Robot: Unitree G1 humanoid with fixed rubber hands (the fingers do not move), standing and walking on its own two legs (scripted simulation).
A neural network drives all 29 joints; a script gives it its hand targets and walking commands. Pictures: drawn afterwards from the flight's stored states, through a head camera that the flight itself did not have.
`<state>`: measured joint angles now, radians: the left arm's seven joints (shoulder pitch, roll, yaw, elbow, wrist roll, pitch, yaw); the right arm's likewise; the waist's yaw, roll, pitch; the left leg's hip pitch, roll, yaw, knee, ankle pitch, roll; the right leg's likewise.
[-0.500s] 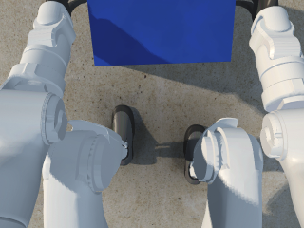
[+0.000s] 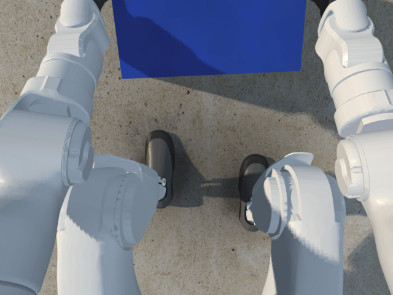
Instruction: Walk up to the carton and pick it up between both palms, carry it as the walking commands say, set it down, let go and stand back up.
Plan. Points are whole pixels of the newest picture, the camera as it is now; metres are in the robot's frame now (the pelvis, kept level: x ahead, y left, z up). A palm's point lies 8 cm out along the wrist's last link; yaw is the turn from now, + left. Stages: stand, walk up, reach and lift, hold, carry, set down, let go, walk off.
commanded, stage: reach and lift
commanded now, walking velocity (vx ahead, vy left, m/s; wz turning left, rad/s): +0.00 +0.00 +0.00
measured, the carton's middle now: (207, 18) +0.52 +0.01 -0.27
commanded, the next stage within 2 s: none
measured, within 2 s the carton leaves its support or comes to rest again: leaves its support in 0.70 s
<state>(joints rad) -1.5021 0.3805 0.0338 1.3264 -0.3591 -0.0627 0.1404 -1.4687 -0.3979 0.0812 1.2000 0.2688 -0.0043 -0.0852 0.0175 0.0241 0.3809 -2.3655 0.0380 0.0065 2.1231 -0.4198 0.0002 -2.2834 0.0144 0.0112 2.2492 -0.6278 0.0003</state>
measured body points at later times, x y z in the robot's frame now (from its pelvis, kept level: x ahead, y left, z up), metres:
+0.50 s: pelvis +0.00 +0.00 -0.01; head +0.37 -0.01 +0.24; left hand +0.54 +0.20 -0.20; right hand +0.55 -0.18 -0.21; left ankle +0.15 +0.12 -0.33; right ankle +0.10 -0.12 -0.33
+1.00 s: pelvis +0.00 +0.00 +0.00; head +0.35 -0.02 +0.27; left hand +0.54 +0.19 -0.16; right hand +0.56 -0.18 -0.16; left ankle +0.15 +0.13 -0.33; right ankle +0.10 -0.12 -0.33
